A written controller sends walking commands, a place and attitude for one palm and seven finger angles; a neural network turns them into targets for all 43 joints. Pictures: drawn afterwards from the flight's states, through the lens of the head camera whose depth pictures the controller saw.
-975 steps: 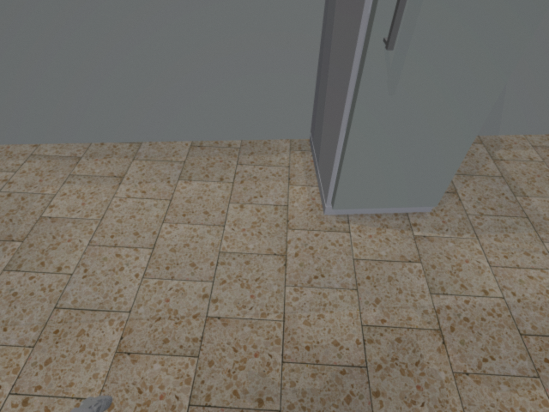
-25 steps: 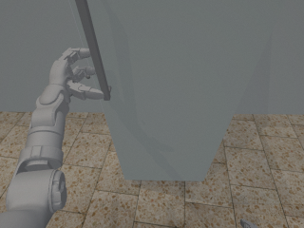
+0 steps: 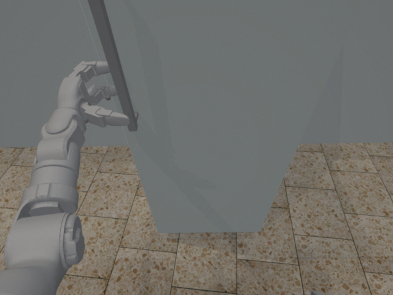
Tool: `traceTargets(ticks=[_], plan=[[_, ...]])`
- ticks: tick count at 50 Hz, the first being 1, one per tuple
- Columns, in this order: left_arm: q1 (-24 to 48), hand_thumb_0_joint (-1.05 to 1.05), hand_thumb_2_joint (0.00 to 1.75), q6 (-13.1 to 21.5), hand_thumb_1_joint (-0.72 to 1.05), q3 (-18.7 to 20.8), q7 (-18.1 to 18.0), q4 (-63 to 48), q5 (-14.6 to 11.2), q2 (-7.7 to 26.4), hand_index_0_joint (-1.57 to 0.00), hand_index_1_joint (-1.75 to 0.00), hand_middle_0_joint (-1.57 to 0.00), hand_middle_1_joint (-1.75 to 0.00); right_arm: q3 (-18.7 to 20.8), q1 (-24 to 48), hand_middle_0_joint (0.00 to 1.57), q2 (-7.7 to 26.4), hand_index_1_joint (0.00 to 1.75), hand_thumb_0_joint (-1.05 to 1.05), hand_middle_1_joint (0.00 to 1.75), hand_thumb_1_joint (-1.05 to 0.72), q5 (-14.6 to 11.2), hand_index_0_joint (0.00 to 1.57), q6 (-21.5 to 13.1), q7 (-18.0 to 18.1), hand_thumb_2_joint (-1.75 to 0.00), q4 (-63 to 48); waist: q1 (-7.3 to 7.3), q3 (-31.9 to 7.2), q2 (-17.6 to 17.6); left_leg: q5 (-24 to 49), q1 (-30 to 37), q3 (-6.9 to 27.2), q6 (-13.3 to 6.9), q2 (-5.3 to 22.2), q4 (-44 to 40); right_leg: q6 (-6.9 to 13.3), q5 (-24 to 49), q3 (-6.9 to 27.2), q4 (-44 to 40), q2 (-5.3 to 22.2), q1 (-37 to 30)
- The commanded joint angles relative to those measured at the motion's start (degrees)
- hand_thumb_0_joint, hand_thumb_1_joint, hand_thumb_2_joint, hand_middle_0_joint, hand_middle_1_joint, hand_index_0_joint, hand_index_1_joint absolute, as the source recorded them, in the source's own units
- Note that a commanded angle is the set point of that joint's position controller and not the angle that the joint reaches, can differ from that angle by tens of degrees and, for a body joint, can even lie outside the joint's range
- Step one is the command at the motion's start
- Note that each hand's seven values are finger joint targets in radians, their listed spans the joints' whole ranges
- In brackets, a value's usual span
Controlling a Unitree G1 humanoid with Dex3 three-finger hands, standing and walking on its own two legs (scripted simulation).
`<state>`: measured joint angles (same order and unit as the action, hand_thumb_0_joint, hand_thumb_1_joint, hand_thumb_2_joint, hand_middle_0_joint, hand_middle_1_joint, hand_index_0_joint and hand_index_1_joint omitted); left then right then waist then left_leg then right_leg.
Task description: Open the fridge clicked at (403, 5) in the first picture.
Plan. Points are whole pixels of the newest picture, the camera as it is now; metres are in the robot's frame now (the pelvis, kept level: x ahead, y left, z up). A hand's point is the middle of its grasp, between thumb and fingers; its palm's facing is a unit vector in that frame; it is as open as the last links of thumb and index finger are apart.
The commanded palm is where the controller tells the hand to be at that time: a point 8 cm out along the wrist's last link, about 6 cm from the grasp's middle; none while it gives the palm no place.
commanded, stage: move the hooked fingers beside the handle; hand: left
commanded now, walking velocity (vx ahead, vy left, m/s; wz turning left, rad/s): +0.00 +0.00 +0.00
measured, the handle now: (115, 54) +0.50 +0.16 +0.26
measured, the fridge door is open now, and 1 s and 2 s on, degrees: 0 0 0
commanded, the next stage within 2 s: feel for the door with the fingertips in 0.98 s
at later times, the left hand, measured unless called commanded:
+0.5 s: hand (99, 98) +0.43 +0.19 +0.20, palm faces +0.04 -1.00 +0.01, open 14.0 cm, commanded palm +0.41 +0.25 +0.20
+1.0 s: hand (96, 97) +0.44 +0.20 +0.20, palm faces +0.03 -1.00 -0.01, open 14.0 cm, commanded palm +0.41 +0.25 +0.20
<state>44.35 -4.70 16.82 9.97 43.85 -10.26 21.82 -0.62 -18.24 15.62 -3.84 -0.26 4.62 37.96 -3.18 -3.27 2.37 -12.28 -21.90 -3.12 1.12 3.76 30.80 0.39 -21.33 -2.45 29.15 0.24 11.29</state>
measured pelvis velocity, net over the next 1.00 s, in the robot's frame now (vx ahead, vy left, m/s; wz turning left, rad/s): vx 0.00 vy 0.00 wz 0.00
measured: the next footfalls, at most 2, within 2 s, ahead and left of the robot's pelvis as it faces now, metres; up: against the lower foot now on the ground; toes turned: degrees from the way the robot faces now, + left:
none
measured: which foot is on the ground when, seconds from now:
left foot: down 0.00-1.00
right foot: down 0.00-1.00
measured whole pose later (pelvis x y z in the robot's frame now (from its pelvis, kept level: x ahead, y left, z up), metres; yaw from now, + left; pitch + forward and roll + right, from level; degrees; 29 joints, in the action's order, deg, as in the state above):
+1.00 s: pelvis +0.00 +0.00 +0.00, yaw +0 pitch +4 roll +0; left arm 42.6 -4.0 17.6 13.0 41.3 -11.4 24.3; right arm -0.1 -18.9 16.3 -4.2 -0.1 4.9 37.6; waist -3.0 -3.2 2.5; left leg -12.9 -22.7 -2.7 1.1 3.8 31.8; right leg 0.4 -21.5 -2.7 29.2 0.1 11.5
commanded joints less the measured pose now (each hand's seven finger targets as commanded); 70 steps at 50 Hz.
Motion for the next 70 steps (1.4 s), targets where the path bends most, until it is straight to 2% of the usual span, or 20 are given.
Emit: traceTargets(ticks=[1, 4, 5, 12, 20, 22, 27, 32, 35, 40, 41, 44, 50, 55, 59, 60, 61, 65, 68, 70], plan=[[26.83, 0.00, 0.30, 4.82, -0.50, 3.64, 0.37, -16.66, -0.53, 15.99, -0.30, -1.20, -0.30, -1.20, 3.00, 2.50, 0.20, 8.24, 0.30, 0.00, 0.30, -0.90, -0.24, 0.20, -2.33, 0.94, -0.90, -7.88, 1.02, -18.42, -1.01, 17.18, 18.67, 1.72, -3.94, -3.23, 0.29, -0.06, 28.48, 0.40, -3.38, -1.90, 3.40], [27.55, 0.00, 0.30, 4.85, -0.50, 1.52, 1.28, -18.69, -1.07, 13.40, -0.30, -1.20, -0.30, -1.20, 3.00, 2.72, 0.20, 7.90, 0.30, 0.00, 0.30, -0.90, -0.37, 0.20, -2.51, 0.98, -0.90, -7.89, 0.32, -18.63, 0.38, 17.59, 20.32, 1.88, -3.74, -3.22, 0.51, 0.01, 28.38, 0.16, -3.37, -2.12, 4.51], [26.61, 0.00, 0.30, 4.81, -0.50, 0.50, 1.49, -18.85, -1.38, 12.34, -0.30, -1.20, -0.30, -1.20, 3.04, 2.53, 0.20, 7.99, 0.30, 0.00, 0.30, -0.90, -0.42, 0.20, -2.51, 1.12, -0.90, -7.89, 0.07, -18.58, -1.54, 18.10, 20.27, 1.81, -4.02, -3.18, 0.78, -0.04, 28.71, 0.00, -3.42, -2.09, 3.68], [23.86, 0.00, 0.30, 1.26, -0.50, 1.46, 2.29, -15.36, -1.72, 13.25, -0.30, -1.20, -0.30, -1.20, 2.75, 3.44, 0.20, 8.09, 0.30, 0.00, 0.30, -0.90, -0.77, 0.20, -1.89, 1.25, -0.90, -7.71, 0.61, -15.17, -1.26, 16.00, 18.14, 1.64, -3.86, -3.53, 0.37, -0.17, 28.01, 0.12, -3.71, -1.82, 5.18], [28.90, 0.00, 0.30, 3.98, -0.50, 1.82, 1.45, -18.14, -1.86, 14.67, -0.30, -1.20, -0.30, -1.20, 2.59, 3.33, 0.20, 8.18, 0.30, 0.00, 0.30, -0.90, -0.36, 0.20, -2.33, 1.53, -0.90, -7.70, -0.19, -17.86, -2.59, 15.43, 19.36, 2.19, -4.10, -3.51, 0.68, -0.23, 26.58, 0.28, -3.82, -1.81, 4.68], [28.68, 0.00, 0.30, 3.78, -0.50, 3.17, 1.57, -15.98, -1.48, 16.43, -0.30, -1.20, -0.30, -1.20, 2.43, 3.64, 0.20, 8.18, 0.30, 0.00, 0.30, -0.90, -0.38, 0.20, -2.21, 1.60, -0.90, -7.30, 0.14, -17.19, -0.66, 15.10, 18.72, 2.21, -3.84, -3.58, 0.64, -0.12, 26.81, 0.58, -3.66, -1.60, 4.96], [28.65, 0.00, 0.30, 2.86, -0.50, 2.62, 2.59, -8.48, -1.11, 16.74, -0.30, -1.20, -0.30, -1.20, 2.34, 2.70, 0.20, 8.56, 0.30, 0.00, 0.30, -0.90, -0.48, 0.20, -1.76, 1.64, -0.90, -6.67, -0.23, -13.81, -2.56, 12.46, 15.57, 2.06, -3.82, -3.58, 0.40, -0.39, 24.94, 0.58, -4.06, -1.40, 6.27], [30.29, 0.00, 0.30, 4.65, -0.50, 0.73, 3.41, -12.89, -1.76, 14.41, -0.30, -1.20, -0.30, -1.20, 2.73, 2.53, 0.20, 8.43, 0.30, 0.00, 0.30, -0.90, -0.49, 0.20, -2.25, 1.36, -0.90, -7.57, -0.36, -18.36, 0.24, 15.04, 18.68, 2.55, -3.73, -3.52, 1.08, -0.10, 26.25, 0.48, -3.41, -1.62, 5.86], [28.28, 0.00, 0.30, 5.31, -0.50, 2.82, 3.39, -12.42, -2.43, 16.26, -0.30, -1.20, -0.30, -1.20, 2.88, 1.74, 0.20, 8.78, 0.30, 0.00, 0.30, -0.90, -0.35, 0.20, -2.25, 1.45, -0.90, -7.28, -0.05, -18.58, -3.56, 15.39, 17.98, 2.33, -4.08, -3.41, 1.19, -0.24, 27.08, 0.28, -3.36, -1.77, 4.40], [27.54, 0.00, 0.30, 4.77, -0.50, 5.40, 2.97, -9.37, -1.55, 19.66, -0.30, -1.20, -0.30, -1.20, 2.85, 1.16, 0.20, 9.05, 0.30, 0.00, 0.30, -0.90, -0.33, 0.20, -2.06, 1.50, -0.90, -6.68, 0.24, -15.75, -4.04, 13.58, 15.18, 1.74, -4.17, -3.48, 0.87, -0.56, 25.96, 0.55, -3.63, -1.54, 4.78], [28.51, 0.00, 0.30, 4.87, -0.50, 5.86, 2.96, -10.62, -1.06, 20.71, -0.30, -1.20, -0.30, -1.20, 2.80, 1.61, 0.20, 8.99, 0.30, 0.00, 0.30, -0.90, -0.44, 0.20, -1.98, 1.47, -0.90, -6.90, 0.51, -16.40, -1.59, 13.66, 15.40, 1.86, -3.97, -3.41, 0.63, -0.45, 25.93, 0.83, -3.43, -1.52, 5.05], [29.07, 0.00, 0.30, 5.65, -0.50, 3.06, 3.08, -15.62, -0.72, 17.19, -0.30, -1.20, -0.30, -1.20, 2.95, 1.86, 0.20, 8.39, 0.30, 0.00, 0.30, -0.90, -0.39, 0.20, -2.40, 1.12, -0.90, -7.81, 0.26, -19.89, 3.16, 17.06, 19.82, 2.39, -3.60, -3.37, 1.34, 0.14, 27.02, 0.35, -2.87, -1.86, 5.53], [23.98, 0.00, 0.30, 3.53, -0.50, 2.57, 3.93, -15.44, -2.89, 15.01, -0.30, -1.20, -0.30, -1.20, 3.25, 1.82, 0.20, 8.78, 0.30, 0.00, 0.30, -0.90, -0.69, 0.20, -2.41, 1.22, -0.90, -7.72, 0.35, -18.01, -2.83, 17.06, 18.63, 2.09, -4.06, -3.25, 1.18, -0.12, 28.18, -0.18, -3.29, -2.16, 4.29], [25.48, 0.00, 0.30, 0.69, -0.50, 2.76, 2.61, -10.73, -1.82, 15.55, -0.30, -1.20, -0.30, -1.20, 2.88, 1.47, 0.20, 8.88, 0.30, 0.00, 0.30, -0.90, -0.65, 0.20, -1.78, 1.35, -0.90, -7.07, -0.22, -12.61, -4.12, 13.13, 15.09, 1.71, -4.04, -3.35, 0.69, -0.51, 24.42, -0.07, -4.12, -1.84, 7.04], [31.04, 0.00, 0.30, 3.60, -0.50, 0.80, 1.38, -18.59, -0.98, 13.61, -0.30, -1.20, -0.30, -1.20, 2.87, 2.49, 0.20, 8.05, 0.30, 0.00, 0.30, -0.90, -0.31, 0.20, -2.47, 1.03, -0.90, -8.05, -0.44, -18.91, 2.73, 16.42, 20.35, 2.70, -3.51, -3.24, 1.39, 0.21, 25.20, 0.13, -3.07, -1.98, 7.15], [30.73, 0.00, 0.30, 4.71, -0.50, -0.11, 1.12, -20.86, -1.29, 12.43, -0.30, -1.20, -0.30, -1.20, 2.98, 2.20, 0.20, 7.96, 0.30, 0.00, 0.30, -0.90, -0.24, 0.20, -2.65, 1.02, -0.90, -8.14, -0.54, -20.98, 1.39, 18.07, 21.77, 2.81, -3.72, -3.11, 1.92, 0.23, 26.16, -0.06, -2.82, -2.06, 6.00], [29.97, 0.00, 0.30, 5.07, -0.50, 0.39, 0.97, -21.57, -1.42, 12.65, -0.30, -1.20, -0.30, -1.20, 2.91, 2.81, 0.20, 7.87, 0.30, 0.00, 0.30, -0.90, -0.23, 0.20, -2.82, 0.89, -0.90, -8.27, -0.26, -21.40, 3.60, 18.53, 22.49, 3.07, -3.56, -3.09, 2.00, 0.30, 26.39, 0.09, -2.77, -2.18, 6.54], [27.21, 0.00, 0.30, 4.24, -0.50, -1.83, 1.12, -18.90, -2.30, 8.66, -0.30, -1.20, -0.30, -1.20, 2.83, 2.77, 0.20, 7.77, 0.30, 0.00, 0.30, -0.90, -0.34, 0.20, -3.06, 0.79, -0.90, -7.60, -0.51, -19.26, -0.36, 17.36, 21.62, 3.11, -3.60, -3.09, 1.68, 0.23, 25.45, -0.66, -3.03, -2.48, 6.81], [27.27, 0.00, 0.30, 1.52, -0.50, -2.42, 0.08, -17.24, -1.77, 7.31, -0.30, -1.20, -0.30, -1.20, 2.66, 3.67, 0.20, 7.57, 0.30, 0.00, 0.30, -0.90, -0.50, 0.20, -2.82, 0.58, -0.90, -7.48, 0.08, -16.63, 0.24, 15.20, 19.79, 2.94, -3.29, -3.10, 0.80, 0.25, 23.82, -0.74, -3.38, -2.31, 7.72], [25.10, 0.00, 0.30, 0.42, -0.50, -1.82, -1.16, -16.65, -1.60, 7.10, -0.30, -1.20, -0.30, -1.20, 2.68, 3.47, 0.20, 7.66, 0.30, 0.00, 0.30, -0.90, -0.26, 0.20, -2.74, 0.41, -0.90, -7.59, 0.67, -16.78, -2.37, 15.39, 18.79, 2.78, -3.61, -3.27, 0.76, 0.14, 24.28, -0.84, -3.63, -2.29, 6.27]])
